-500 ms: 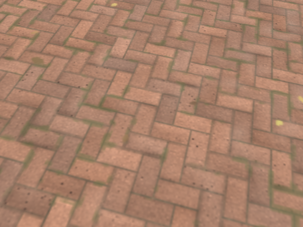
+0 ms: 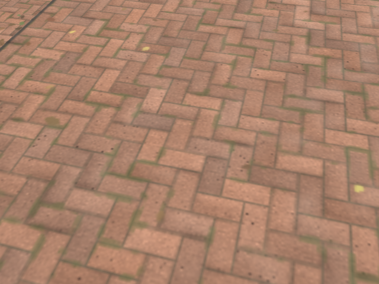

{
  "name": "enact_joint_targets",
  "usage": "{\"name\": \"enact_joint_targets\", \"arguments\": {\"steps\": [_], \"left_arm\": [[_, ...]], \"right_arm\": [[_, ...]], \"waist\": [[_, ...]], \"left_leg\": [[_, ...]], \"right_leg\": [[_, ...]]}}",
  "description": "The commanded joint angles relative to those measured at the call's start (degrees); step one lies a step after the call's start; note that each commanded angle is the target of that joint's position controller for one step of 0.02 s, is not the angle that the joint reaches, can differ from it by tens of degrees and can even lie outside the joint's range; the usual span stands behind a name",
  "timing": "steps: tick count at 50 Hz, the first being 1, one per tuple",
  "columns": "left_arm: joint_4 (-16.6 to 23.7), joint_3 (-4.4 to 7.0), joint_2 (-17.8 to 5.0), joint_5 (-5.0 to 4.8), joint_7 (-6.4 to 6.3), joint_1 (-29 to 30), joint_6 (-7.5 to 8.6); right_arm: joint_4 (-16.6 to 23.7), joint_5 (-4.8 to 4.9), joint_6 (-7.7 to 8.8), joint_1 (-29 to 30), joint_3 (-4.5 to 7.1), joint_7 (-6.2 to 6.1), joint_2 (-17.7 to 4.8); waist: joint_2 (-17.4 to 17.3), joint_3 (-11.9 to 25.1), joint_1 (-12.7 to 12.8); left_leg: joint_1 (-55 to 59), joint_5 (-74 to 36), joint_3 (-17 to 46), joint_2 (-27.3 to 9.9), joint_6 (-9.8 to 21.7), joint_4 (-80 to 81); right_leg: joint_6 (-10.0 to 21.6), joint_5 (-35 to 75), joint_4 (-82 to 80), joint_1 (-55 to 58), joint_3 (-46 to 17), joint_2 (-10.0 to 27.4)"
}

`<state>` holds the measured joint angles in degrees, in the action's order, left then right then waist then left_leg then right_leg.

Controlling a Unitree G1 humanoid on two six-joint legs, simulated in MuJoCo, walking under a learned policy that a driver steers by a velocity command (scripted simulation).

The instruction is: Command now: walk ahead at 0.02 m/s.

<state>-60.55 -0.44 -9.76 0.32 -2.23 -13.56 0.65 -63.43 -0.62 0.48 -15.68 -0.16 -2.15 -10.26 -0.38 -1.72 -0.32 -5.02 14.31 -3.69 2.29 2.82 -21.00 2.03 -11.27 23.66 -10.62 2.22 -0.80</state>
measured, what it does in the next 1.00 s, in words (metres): walks ahead: right foot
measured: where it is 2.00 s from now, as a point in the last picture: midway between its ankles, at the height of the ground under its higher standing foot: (218, 220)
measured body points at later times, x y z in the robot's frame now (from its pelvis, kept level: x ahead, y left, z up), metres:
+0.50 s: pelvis +0.01 -0.01 +0.00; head +0.01 -0.01 +0.45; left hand -0.01 +0.22 -0.16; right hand -0.03 -0.22 -0.17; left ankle -0.03 +0.08 -0.74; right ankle +0.01 -0.09 -0.74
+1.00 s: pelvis +0.19 -0.07 +0.00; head +0.21 -0.08 +0.45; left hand +0.11 +0.15 -0.14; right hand +0.29 -0.31 -0.15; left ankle +0.26 +0.06 -0.68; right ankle +0.11 -0.13 -0.74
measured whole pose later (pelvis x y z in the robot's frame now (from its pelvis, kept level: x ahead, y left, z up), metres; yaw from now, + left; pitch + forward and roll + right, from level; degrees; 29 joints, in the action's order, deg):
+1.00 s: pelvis +0.19 -0.07 +0.00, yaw +0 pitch +0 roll +0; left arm -63.1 1.3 -7.8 1.1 -0.6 -27.2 5.4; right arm -57.4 -1.9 2.6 -8.8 3.1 1.6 -11.5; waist -1.6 -0.8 1.3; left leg -34.2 9.9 -2.6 -3.8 2.9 -55.1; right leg 4.6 -15.1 14.2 0.2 4.6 -3.5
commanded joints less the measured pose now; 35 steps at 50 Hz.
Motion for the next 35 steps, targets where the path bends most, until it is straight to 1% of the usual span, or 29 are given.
{"name": "enact_joint_targets", "arguments": {"steps": [1,9,18,19,20,21,22,23,24,25,26,27,28,29,30,31,33,34,35], "left_arm": [[0.0,0.83,-5.2,0.05,-0.27,-2.7,0.28],[-2.6,0.48,-4.1,0.15,-0.43,-4.1,0.04],[-4.7,0.2,-2.9,0.16,-0.46,-5.7,-0.18],[-5.0,0.15,-2.7,0.2,-0.41,-6.4,-0.25],[-5.0,0.49,-3.3,0.23,-0.34,-6.4,-0.43],[-4.8,1.0,-4.3,0.28,-0.23,-6.4,-0.69],[-4.2,1.35,-4.6,0.48,0.01,-6.1,-0.91],[-3.4,1.46,-4.3,0.62,0.29,-5.3,-0.95],[-2.4,1.33,-3.3,0.73,0.61,-3.9,-0.72],[-1.2,1.09,-1.7,0.99,1.0,-1.9,-0.25],[0.1,0.91,-0.6,1.58,1.43,0.1,0.3],[1.4,1.26,-1.9,2.06,1.74,2.1,0.87],[2.4,1.81,-3.3,1.92,2.08,3.2,1.37],[3.0,2.12,-3.7,1.82,2.45,3.0,1.8],[3.6,2.3,-3.7,1.55,2.75,3.0,2.26],[4.1,2.47,-3.6,1.15,2.99,3.3,2.64],[4.6,2.76,-3.0,0.69,3.32,2.4,2.95],[4.0,2.83,-2.3,0.5,3.41,-0.3,3.0],[2.5,3.1,-2.0,0.35,3.33,-4.6,3.0]], "right_arm": [[-0.6,0.04,0.03,-3.5,0.59,-0.39,-3.9],[-2.7,0.04,-0.23,-4.2,0.22,-0.69,-3.0],[-4.0,0.0,-0.17,-5.4,-0.19,-0.81,-1.9],[-4.3,-0.06,-0.14,-6.2,-0.28,-0.76,-1.6],[-4.5,-0.17,-0.2,-6.8,0.01,-0.69,-2.1],[-4.3,-0.22,-0.37,-7.4,0.47,-0.6,-3.0],[-3.8,-0.33,-0.57,-7.7,0.83,-0.43,-3.6],[-3.5,-0.33,-0.63,-8.6,1.02,-0.27,-3.6],[-3.6,-0.22,-0.47,-10.5,1.2,-0.2,-3.7],[-4.0,-0.16,-0.19,-13.1,1.65,-0.23,-4.5],[-4.6,-0.35,0.09,-14.8,2.45,-0.3,-6.2],[-4.4,-0.65,0.43,-14.8,2.93,-0.27,-6.8],[-4.1,-0.96,0.93,-14.7,3.16,-0.13,-6.8],[-3.8,-1.08,1.43,-14.2,3.38,0.0,-7.1],[-3.5,-1.01,1.92,-13.2,3.46,0.09,-6.9],[-3.1,-0.83,2.36,-12.2,3.43,0.14,-6.3],[-2.5,-0.71,2.93,-11.1,3.61,0.23,-6.6],[-2.2,-0.43,3.04,-9.8,3.71,0.34,-6.8],[-1.9,-0.2,3.11,-8.9,3.8,0.53,-7.0]], "waist": [[1.0,-0.8,0.1],[0.5,-1.7,0.2],[0.6,-2.9,0.4],[0.6,-1.7,0.3],[0.6,-2.4,0.2],[0.3,-3.2,0.0],[-0.5,-5.3,-0.2],[-1.2,-8.1,-0.8],[-2.6,-10.0,-1.8],[-5.4,-10.6,-3.1],[-8.5,-10.7,-3.6],[-7.8,-11.1,-4.0],[-5.8,-10.4,-3.8],[-4.7,-9.8,-2.9],[-4.7,-9.7,-2.0],[-4.6,-9.5,-1.4],[-5.2,-8.4,-0.3],[-4.9,-7.8,1.5],[-4.0,-6.8,3.4]], "left_leg": [[-1.4,-8.2,6.6,-6.8,0.5,3.5],[-1.6,-7.6,6.7,-7.3,0.4,3.6],[-2.8,-6.2,6.9,-7.5,0.5,3.9],[-2.6,-1.9,6.8,-7.1,0.6,4.4],[-3.3,4.1,6.5,-6.2,1.1,3.9],[-4.5,12.6,6.4,-5.3,2.2,2.8],[-6.6,20.8,7.8,-5.6,3.4,3.0],[-8.0,26.5,10.1,-6.6,4.6,4.0],[-7.2,29.8,13.7,-8.7,6.1,5.7],[-4.2,31.9,19.2,-12.3,8.0,9.2],[-1.5,32.9,25.1,-17.5,10.5,13.3],[-1.2,30.1,28.2,-20.7,12.3,15.4],[0.2,27.0,28.7,-21.5,12.9,16.1],[1.3,24.4,27.6,-21.4,12.9,15.6],[1.1,21.3,25.4,-20.6,12.1,14.8],[0.4,18.0,22.3,-18.9,10.9,14.3],[-3.1,12.2,17.2,-16.3,9.4,12.3],[-7.0,10.4,14.4,-14.9,8.7,10.1],[-11.8,8.3,11.7,-13.0,7.8,6.6]], "right_leg": [[1.7,12.3,-3.9,0.9,-7.7,7.2],[1.6,10.3,-4.6,0.7,-7.5,6.8],[1.4,7.3,-5.3,0.3,-7.4,6.3],[1.5,2.2,-5.7,0.7,-7.2,5.7],[1.9,-4.6,-5.1,-0.3,-6.8,4.6],[2.7,-13.6,-3.7,-2.2,-6.3,3.3],[3.5,-21.6,-2.5,-5.5,-6.4,2.7],[4.0,-25.6,-1.1,-9.4,-6.6,2.3],[4.0,-25.6,1.8,-13.5,-5.9,1.6],[3.4,-21.3,7.1,-17.5,-3.3,0.0],[2.6,-14.3,13.8,-20.3,1.1,-0.7],[2.4,-12.2,18.7,-22.6,1.1,1.3],[2.3,-13.5,22.2,-24.8,0.0,2.3],[2.2,-13.9,23.6,-26.0,-0.8,3.3],[2.2,-13.4,22.2,-25.2,-1.2,4.2],[1.9,-12.6,19.6,-23.0,-0.5,4.0],[1.8,-9.9,14.3,-15.5,1.9,2.4],[1.8,-6.4,10.1,-8.6,3.7,1.2],[1.8,-4.3,6.7,0.0,5.4,-0.9]]}}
